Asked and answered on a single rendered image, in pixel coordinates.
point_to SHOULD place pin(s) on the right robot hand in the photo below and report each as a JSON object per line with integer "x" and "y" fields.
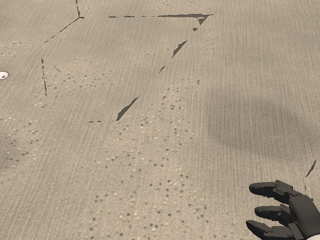
{"x": 301, "y": 220}

